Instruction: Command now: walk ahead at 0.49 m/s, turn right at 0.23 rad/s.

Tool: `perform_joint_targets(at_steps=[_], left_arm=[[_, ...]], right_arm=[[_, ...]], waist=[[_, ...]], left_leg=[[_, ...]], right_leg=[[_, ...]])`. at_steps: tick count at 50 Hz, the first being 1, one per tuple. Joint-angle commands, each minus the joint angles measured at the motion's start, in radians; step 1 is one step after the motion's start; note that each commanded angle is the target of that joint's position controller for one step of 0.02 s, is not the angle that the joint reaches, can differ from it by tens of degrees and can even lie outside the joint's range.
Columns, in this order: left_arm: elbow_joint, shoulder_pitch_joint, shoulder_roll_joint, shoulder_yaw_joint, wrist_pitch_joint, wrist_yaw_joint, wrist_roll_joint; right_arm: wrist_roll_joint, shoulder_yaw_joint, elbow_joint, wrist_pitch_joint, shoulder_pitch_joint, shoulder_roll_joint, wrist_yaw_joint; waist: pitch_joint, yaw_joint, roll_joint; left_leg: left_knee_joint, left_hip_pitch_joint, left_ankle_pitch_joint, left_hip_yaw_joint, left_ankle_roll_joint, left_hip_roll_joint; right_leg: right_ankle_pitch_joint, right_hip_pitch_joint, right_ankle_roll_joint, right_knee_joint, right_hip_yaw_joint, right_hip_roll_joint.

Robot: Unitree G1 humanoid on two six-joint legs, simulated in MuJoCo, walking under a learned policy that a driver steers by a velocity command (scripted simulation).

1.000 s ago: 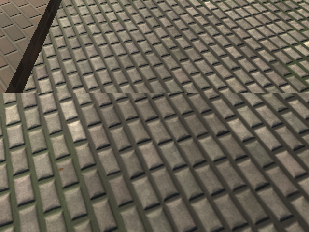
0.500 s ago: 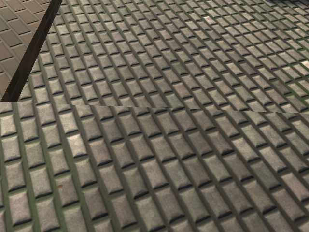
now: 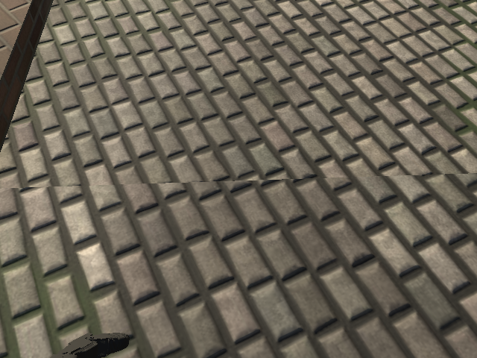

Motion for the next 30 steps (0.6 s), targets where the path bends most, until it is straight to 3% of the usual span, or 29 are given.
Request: perform_joint_targets(at_steps=[1,2,3,4,5,7,11,14,16,18,20,21,22,23,24,25,26,27,28,29,30], left_arm=[[0.078,0.420,0.202,0.054,0.018,0.009,0.011],[0.056,0.336,0.149,0.042,0.014,0.012,0.009],[0.033,0.248,0.129,0.032,0.003,0.006,0.013],[0.022,0.203,0.103,0.022,-0.005,0.003,0.021],[0.019,0.188,0.098,0.018,-0.006,0.004,0.029],[0.025,0.211,0.118,0.020,-0.004,0.013,0.018],[0.023,0.296,0.177,0.037,0.000,0.048,0.012],[0.020,0.346,0.187,0.042,0.009,0.058,0.003],[0.027,0.389,0.185,0.044,0.016,0.060,-0.002],[0.029,0.415,0.178,0.045,0.024,0.063,-0.009],[0.020,0.409,0.189,0.050,0.033,0.069,-0.006],[0.093,0.482,0.105,0.007,0.003,0.000,0.187],[0.070,0.418,0.126,0.024,-0.015,-0.030,0.148],[0.054,0.429,0.084,0.010,-0.033,-0.047,0.116],[0.024,0.600,-0.037,-0.020,-0.053,-0.052,0.113],[0.016,0.460,0.057,-0.002,-0.055,-0.059,0.097],[0.021,0.373,0.110,0.012,-0.043,-0.036,0.094],[0.041,0.387,0.119,0.016,-0.033,-0.008,0.092],[0.044,0.402,0.095,0.009,-0.024,0.005,0.102],[0.035,0.369,0.061,-0.003,-0.017,0.004,0.113],[0.030,0.360,0.036,-0.008,-0.008,-0.001,0.113]], right_arm=[[0.028,0.003,-0.094,-0.083,0.031,-0.070,0.026],[0.051,-0.007,-0.141,-0.099,-0.096,-0.117,0.026],[0.042,-0.009,-0.160,-0.104,-0.154,-0.124,0.016],[0.023,-0.026,-0.167,-0.096,-0.178,-0.144,0.004],[0.014,-0.029,-0.179,-0.084,-0.161,-0.129,0.000],[0.009,-0.030,-0.199,-0.062,-0.152,-0.096,-0.008],[-0.006,-0.029,-0.272,-0.043,-0.330,-0.102,-0.015],[0.001,-0.020,-0.308,-0.049,-0.461,-0.088,-0.004],[0.012,-0.017,-0.328,-0.053,-0.515,-0.091,0.006],[0.017,-0.021,-0.346,-0.060,-0.539,-0.115,0.014],[0.019,-0.030,-0.354,-0.072,-0.526,-0.147,0.022],[-0.084,0.014,-0.297,-0.045,-0.361,-0.068,0.020],[-0.074,-0.014,-0.282,-0.038,-0.272,-0.149,0.017],[-0.057,-0.033,-0.241,-0.042,-0.134,-0.221,0.016],[-0.046,-0.021,-0.250,-0.044,-0.015,-0.267,0.016],[-0.067,-0.005,-0.219,-0.050,0.014,-0.191,0.016],[-0.056,0.001,-0.226,-0.059,-0.080,-0.156,0.013],[-0.049,0.017,-0.240,-0.058,-0.173,-0.111,0.008],[-0.047,0.038,-0.239,-0.057,-0.195,-0.052,0.000],[-0.053,0.049,-0.244,-0.057,-0.219,-0.021,-0.012],[-0.059,0.051,-0.251,-0.059,-0.234,-0.012,-0.025]], waist=[[-0.426,0.159,-0.201],[-0.278,0.149,-0.151],[-0.183,0.103,-0.003],[-0.143,0.065,0.040],[-0.124,0.030,0.019],[-0.085,0.000,-0.020],[-0.021,0.037,-0.040],[-0.012,0.082,-0.066],[-0.021,0.107,-0.081],[-0.030,0.110,-0.083],[-0.041,0.086,-0.102],[-0.012,0.001,-0.120],[-0.021,-0.059,-0.074],[-0.214,-0.096,0.036],[-0.492,-0.045,0.345],[-0.302,-0.109,0.277],[-0.085,-0.081,0.130],[-0.034,-0.029,0.099],[-0.063,0.007,0.108],[-0.043,0.025,0.088],[-0.059,0.033,0.072]], left_leg=[[0.811,-0.752,-0.038,-0.182,0.031,-0.050],[0.808,-0.809,0.018,-0.155,0.051,-0.005],[0.726,-0.765,0.098,-0.144,0.053,0.042],[0.645,-0.699,0.136,-0.134,0.052,0.074],[0.608,-0.639,0.145,-0.140,0.048,0.091],[0.501,-0.614,0.137,-0.132,0.028,0.106],[0.194,-0.645,0.344,-0.101,-0.025,0.084],[-0.043,-0.567,0.515,-0.082,-0.031,0.021],[-0.105,-0.533,0.549,-0.082,-0.036,-0.003],[-0.166,-0.517,0.518,-0.105,-0.032,-0.010],[-0.206,-0.467,0.442,-0.115,-0.017,-0.014],[-0.162,-0.397,0.525,-0.143,0.037,0.056],[-0.186,-0.280,0.448,-0.089,0.077,0.040],[-0.126,0.051,0.447,-0.125,0.163,0.089],[-0.220,0.536,0.491,-0.572,0.451,0.345],[-0.388,0.479,0.136,-0.794,0.389,0.386],[-0.435,0.247,-0.091,-0.668,0.270,0.351],[-0.475,0.074,-0.075,-0.538,0.232,0.322],[-0.511,-0.010,0.064,-0.438,0.220,0.301],[-0.543,-0.071,0.188,-0.368,0.221,0.292],[-0.566,-0.074,0.264,-0.298,0.216,0.273]], right_leg=[[-0.229,0.981,-0.277,-0.288,0.858,-0.371],[-0.147,0.844,-0.229,-0.288,0.676,-0.331],[-0.009,0.650,-0.205,-0.317,0.553,-0.294],[0.081,0.515,-0.187,-0.334,0.473,-0.257],[0.119,0.423,-0.193,-0.357,0.438,-0.236],[0.098,0.327,-0.201,-0.399,0.398,-0.217],[0.033,0.241,-0.176,-0.438,0.337,-0.177],[0.003,0.226,-0.128,-0.410,0.299,-0.134],[-0.024,0.256,-0.118,-0.380,0.325,-0.148],[-0.064,0.324,-0.104,-0.320,0.376,-0.169],[-0.084,0.370,-0.088,-0.254,0.435,-0.193],[0.060,0.403,-0.089,-0.255,0.469,-0.224],[0.176,0.376,-0.064,-0.162,0.446,-0.182],[0.143,0.295,-0.008,0.076,0.368,-0.042],[-0.407,-0.060,0.074,0.398,0.280,0.168],[-0.519,-0.361,0.049,0.635,0.278,0.111],[-0.381,-0.418,0.016,0.717,0.281,0.032],[-0.276,-0.344,0.001,0.704,0.252,-0.032],[-0.191,-0.242,-0.014,0.638,0.257,-0.082],[-0.153,-0.187,-0.009,0.624,0.247,-0.111],[-0.153,-0.158,-0.001,0.597,0.233,-0.116]])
